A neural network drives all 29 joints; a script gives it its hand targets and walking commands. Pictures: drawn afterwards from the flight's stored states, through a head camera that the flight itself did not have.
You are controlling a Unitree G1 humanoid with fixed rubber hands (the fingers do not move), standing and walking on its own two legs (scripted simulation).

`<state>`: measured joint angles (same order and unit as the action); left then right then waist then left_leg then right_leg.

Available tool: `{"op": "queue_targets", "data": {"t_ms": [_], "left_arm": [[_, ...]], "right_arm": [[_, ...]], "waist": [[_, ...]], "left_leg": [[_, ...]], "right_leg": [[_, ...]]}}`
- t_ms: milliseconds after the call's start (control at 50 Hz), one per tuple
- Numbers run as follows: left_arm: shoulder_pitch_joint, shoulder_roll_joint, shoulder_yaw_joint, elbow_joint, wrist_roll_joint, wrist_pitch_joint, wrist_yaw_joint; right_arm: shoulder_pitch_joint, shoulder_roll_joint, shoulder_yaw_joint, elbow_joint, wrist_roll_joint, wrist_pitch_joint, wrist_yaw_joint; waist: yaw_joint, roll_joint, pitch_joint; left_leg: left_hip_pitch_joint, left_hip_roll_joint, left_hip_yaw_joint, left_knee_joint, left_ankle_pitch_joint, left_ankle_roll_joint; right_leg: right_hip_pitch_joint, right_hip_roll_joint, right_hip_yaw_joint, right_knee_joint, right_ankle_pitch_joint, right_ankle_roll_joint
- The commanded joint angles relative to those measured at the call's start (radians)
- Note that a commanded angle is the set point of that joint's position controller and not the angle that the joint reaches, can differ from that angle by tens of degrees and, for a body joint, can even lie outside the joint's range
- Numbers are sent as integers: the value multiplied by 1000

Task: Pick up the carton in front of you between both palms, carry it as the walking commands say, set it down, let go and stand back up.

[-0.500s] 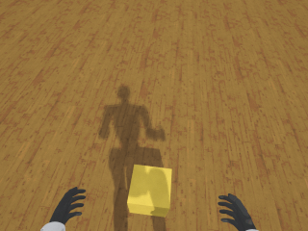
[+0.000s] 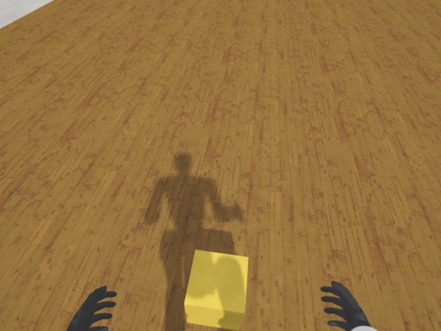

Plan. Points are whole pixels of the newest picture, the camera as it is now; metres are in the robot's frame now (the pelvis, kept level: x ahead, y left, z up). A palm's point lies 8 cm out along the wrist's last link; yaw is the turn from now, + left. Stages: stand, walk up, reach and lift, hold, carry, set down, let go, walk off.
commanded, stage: stand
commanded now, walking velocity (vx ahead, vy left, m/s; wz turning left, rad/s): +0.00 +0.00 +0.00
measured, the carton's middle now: (217, 290) +0.41 -0.01 -0.65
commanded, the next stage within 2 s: none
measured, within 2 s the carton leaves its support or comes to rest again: neither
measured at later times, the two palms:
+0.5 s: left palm out of the picture +0.13 +0.29 -0.09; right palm out of the picture +0.15 -0.28 -0.09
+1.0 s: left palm out of the picture +0.10 +0.30 -0.09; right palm out of the picture +0.11 -0.30 -0.09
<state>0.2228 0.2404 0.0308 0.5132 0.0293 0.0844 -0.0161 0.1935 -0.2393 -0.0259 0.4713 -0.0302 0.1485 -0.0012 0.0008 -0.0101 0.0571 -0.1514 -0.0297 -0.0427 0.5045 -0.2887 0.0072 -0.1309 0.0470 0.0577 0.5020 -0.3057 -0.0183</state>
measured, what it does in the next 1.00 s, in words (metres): stands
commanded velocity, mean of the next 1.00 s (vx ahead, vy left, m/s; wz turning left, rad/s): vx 0.00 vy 0.00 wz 0.00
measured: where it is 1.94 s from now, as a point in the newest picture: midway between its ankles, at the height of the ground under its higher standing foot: outside the picture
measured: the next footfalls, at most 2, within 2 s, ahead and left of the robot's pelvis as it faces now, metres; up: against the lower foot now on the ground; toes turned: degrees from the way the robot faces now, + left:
none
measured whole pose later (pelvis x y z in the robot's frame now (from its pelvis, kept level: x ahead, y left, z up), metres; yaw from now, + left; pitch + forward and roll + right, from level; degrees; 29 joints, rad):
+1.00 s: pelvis +0.01 +0.00 +0.01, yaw +0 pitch -2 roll +0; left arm 0.16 0.36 0.02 0.93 0.02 0.00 0.02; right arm 0.13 -0.37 0.00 0.96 -0.02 -0.01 -0.02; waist 0.00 0.01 0.02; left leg -0.11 -0.03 -0.05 0.38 -0.23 0.01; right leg -0.09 0.04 0.06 0.37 -0.24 -0.02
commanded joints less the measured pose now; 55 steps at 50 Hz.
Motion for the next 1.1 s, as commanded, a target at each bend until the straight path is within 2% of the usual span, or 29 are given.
{"op": "queue_targets", "data": {"t_ms": [0, 40, 160, 400, 580, 1080], "left_arm": [[-33, 193, 67, -12, 21, -51, 31], [-43, 179, 63, 12, 15, -65, 27], [-40, 206, 61, 85, 8, -82, 31], [-44, 247, 47, 196, -2, -90, 42], [-67, 254, 37, 263, -6, -93, 42], [-106, 291, 15, 399, -11, -102, 35]], "right_arm": [[-43, -169, -54, 31, -17, -101, -26], [-69, -174, -51, 64, -14, -123, -21], [-65, -203, -43, 162, -14, -155, -21], [-64, -248, -31, 277, -3, -166, -31], [-81, -258, -21, 338, 2, -169, -33], [-104, -296, -4, 467, 11, -175, -25]], "waist": [[-1, 37, -22], [2, 41, -51], [5, 8, -110], [3, 12, -106], [2, 16, -98], [1, 10, -56]], "left_leg": [[-50, 65, -58, -75, -26, -14], [-50, 74, -77, -84, -6, -7], [4, 88, -78, -56, 216, -2], [36, 103, -90, -70, 356, 2], [48, 110, -93, -99, 355, 2], [47, 125, -109, -186, 235, 13]], "right_leg": [[-162, -79, 59, -112, -10, 25], [-139, -76, 58, -98, 26, 19], [-84, -96, 69, -84, 205, 14], [-24, -112, 74, -93, 337, 9], [5, -120, 81, -119, 346, 7], [11, -136, 105, -202, 233, 0]]}}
